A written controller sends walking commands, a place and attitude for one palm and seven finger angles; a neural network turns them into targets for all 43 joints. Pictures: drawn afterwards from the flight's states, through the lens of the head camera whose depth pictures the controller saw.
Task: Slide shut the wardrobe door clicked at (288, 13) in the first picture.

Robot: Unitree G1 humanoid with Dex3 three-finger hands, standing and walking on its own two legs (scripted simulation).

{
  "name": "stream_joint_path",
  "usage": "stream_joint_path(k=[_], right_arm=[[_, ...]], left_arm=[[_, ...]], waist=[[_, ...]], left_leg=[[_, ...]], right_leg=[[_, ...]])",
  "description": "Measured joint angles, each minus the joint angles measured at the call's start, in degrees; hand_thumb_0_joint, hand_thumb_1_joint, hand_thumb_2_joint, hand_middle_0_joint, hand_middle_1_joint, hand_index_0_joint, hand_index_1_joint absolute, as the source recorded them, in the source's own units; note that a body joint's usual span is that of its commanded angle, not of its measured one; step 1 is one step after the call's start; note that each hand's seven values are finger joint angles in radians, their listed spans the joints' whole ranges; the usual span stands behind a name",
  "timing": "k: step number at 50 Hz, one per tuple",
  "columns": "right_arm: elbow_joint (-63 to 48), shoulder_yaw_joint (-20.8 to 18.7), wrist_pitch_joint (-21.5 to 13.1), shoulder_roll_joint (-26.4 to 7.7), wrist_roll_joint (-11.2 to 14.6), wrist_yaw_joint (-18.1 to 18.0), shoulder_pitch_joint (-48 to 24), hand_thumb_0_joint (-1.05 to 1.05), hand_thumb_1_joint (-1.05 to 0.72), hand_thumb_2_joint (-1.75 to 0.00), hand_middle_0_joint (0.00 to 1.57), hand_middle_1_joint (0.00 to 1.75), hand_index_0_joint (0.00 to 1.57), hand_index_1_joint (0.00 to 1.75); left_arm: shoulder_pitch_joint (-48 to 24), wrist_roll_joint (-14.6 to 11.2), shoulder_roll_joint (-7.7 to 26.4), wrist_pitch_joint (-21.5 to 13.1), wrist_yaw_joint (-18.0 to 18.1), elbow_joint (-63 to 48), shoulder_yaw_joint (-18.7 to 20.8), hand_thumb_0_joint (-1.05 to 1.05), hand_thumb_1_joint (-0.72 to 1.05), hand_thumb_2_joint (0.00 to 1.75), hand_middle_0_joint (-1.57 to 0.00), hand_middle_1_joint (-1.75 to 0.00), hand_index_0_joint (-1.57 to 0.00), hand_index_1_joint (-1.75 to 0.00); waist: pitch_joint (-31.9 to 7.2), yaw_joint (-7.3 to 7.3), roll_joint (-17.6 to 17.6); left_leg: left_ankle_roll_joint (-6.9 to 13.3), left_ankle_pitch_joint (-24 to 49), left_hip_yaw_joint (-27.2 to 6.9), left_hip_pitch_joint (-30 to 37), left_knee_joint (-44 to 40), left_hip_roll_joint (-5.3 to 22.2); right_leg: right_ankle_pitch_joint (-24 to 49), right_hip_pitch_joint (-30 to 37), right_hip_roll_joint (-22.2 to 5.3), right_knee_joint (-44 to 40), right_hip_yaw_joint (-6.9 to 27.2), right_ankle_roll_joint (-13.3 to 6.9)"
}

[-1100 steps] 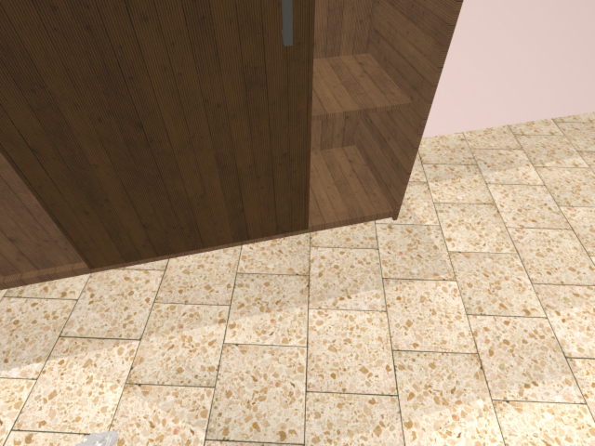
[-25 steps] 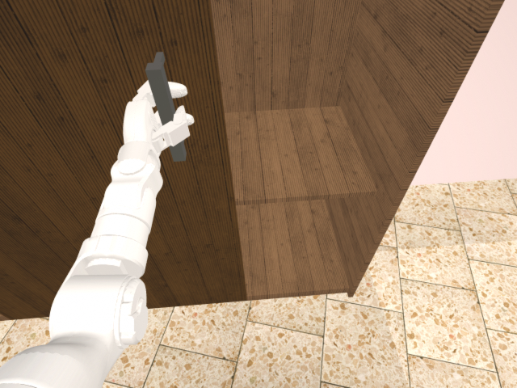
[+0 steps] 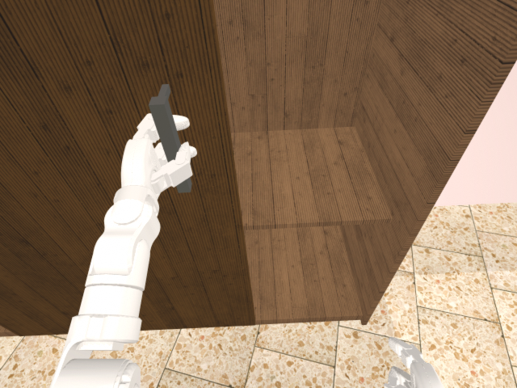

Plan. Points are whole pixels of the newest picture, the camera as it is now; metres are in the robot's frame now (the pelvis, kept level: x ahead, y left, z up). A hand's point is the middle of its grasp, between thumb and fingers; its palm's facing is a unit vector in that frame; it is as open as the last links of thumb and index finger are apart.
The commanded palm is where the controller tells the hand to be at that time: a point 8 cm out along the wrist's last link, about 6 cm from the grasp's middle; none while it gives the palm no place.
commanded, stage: tug the door sideways, standing still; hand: left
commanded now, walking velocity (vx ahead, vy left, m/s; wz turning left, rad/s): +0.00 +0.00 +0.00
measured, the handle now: (175, 141) +0.45 +0.15 +0.17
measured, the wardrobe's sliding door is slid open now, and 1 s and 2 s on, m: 0.41 0.37 0.13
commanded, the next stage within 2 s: step sideways, sliding the door along in 0.16 s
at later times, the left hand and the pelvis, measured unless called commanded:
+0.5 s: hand (188, 164) +0.40 +0.12 +0.17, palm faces +0.17 -0.97 -0.15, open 6.2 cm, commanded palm +0.38 +0.11 +0.18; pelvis +0.00 -0.03 -0.01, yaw +9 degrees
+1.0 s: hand (217, 162) +0.41 +0.07 +0.16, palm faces +0.27 -0.96 -0.10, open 6.4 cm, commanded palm +0.39 +0.05 +0.17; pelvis +0.04 -0.12 -0.03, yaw +12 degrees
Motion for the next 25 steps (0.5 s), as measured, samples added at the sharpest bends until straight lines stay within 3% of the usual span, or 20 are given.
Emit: stream_joint_path(k=[6, 15, 18, 22, 25], right_arm=[[1.87, -0.43, 0.66, -0.23, -0.51, -0.48, -1.63, 0.01, -0.90, -0.90, 0.20, 0.30, 0.20, 0.30], [2.42, -0.20, 0.64, 1.05, -1.02, 0.27, -1.58, 0.01, -0.90, -0.90, 0.20, 0.30, 0.20, 0.30], [1.24, -0.10, 0.33, 1.53, -1.52, 0.14, -3.01, 0.01, -0.90, -0.90, 0.20, 0.30, 0.20, 0.30], [-1.09, -1.35, 0.36, 3.26, -2.72, 0.81, -4.01, 0.01, -0.90, -0.90, 0.20, 0.30, 0.20, 0.30], [-1.99, -1.02, 1.46, 3.87, -2.72, 0.98, -3.18, 0.01, -0.90, -0.90, 0.20, 0.30, 0.20, 0.30]], left_arm=[[-3.11, 1.04, -2.99, 1.42, 2.55, 0.94, -4.04, 0.02, 0.72, 0.84, -0.37, -1.37, -0.34, -1.36], [-6.26, 2.04, -4.66, -1.44, 3.60, 3.68, -9.12, 0.01, 0.71, 0.84, -0.41, -1.39, -0.34, -1.39], [-7.41, 3.35, -1.35, -6.55, 2.57, 3.86, -11.20, -0.01, 0.69, 0.83, -0.42, -1.40, -0.31, -1.40], [-9.62, 3.54, -0.02, -11.22, 2.54, 3.43, -10.59, -0.04, 0.70, 0.84, -0.44, -1.40, -0.26, -1.40], [-10.59, 3.25, -0.73, -12.49, 2.81, 3.47, -9.61, -0.04, 0.72, 0.85, -0.44, -1.40, -0.22, -1.40]], waist=[[0.29, 1.84, 0.14], [1.02, 2.45, 0.73], [3.77, 3.07, 1.55], [9.91, 4.07, 1.18], [13.58, 4.52, 1.87]], left_leg=[[0.16, 0.44, -2.78, -0.95, 1.51, -0.63], [0.45, -0.48, -5.14, -1.98, 1.98, -1.31], [0.22, -2.48, -4.92, -1.91, 1.69, -0.65], [-1.27, -3.50, -4.16, 0.17, 0.92, -1.24], [-1.86, -4.69, -4.92, 1.82, 3.18, -1.26]], right_leg=[[0.20, -0.28, -0.51, 2.28, -2.81, 0.30], [-1.06, -0.92, -0.55, 5.09, -3.46, 0.85], [-1.92, -3.81, 0.18, 10.08, -2.08, 1.86], [-4.73, -11.94, 0.19, 25.15, 1.11, 2.57], [-4.47, -14.39, -0.36, 22.70, 1.00, 2.01]])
